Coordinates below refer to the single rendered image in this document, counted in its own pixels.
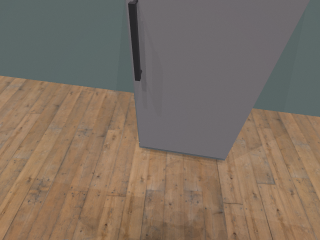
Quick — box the fridge door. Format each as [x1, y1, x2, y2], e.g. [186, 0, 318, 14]
[126, 0, 310, 159]

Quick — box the handle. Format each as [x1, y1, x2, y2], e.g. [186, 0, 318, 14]
[128, 0, 142, 81]

